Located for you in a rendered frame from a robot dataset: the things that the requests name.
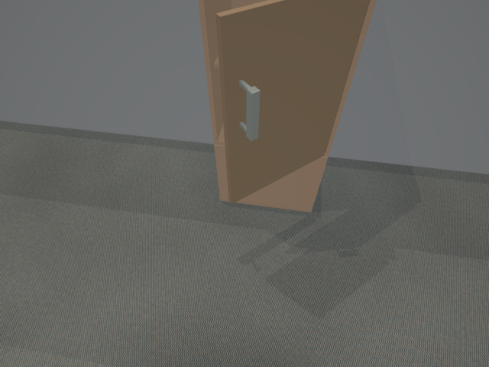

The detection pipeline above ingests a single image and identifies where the cupboard door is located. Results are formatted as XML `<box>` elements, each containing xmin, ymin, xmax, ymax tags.
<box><xmin>215</xmin><ymin>0</ymin><xmax>370</xmax><ymax>204</ymax></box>

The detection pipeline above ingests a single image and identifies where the handle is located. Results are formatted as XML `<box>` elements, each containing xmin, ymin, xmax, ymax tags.
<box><xmin>239</xmin><ymin>80</ymin><xmax>261</xmax><ymax>141</ymax></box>

